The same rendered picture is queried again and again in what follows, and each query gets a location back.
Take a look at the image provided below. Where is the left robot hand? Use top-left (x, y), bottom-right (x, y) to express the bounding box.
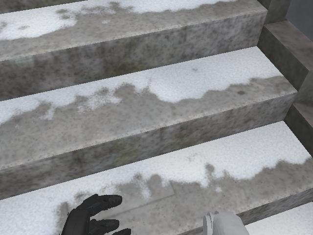
top-left (59, 194), bottom-right (131, 235)

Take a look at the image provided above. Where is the robot right thigh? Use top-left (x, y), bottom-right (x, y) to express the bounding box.
top-left (203, 211), bottom-right (249, 235)

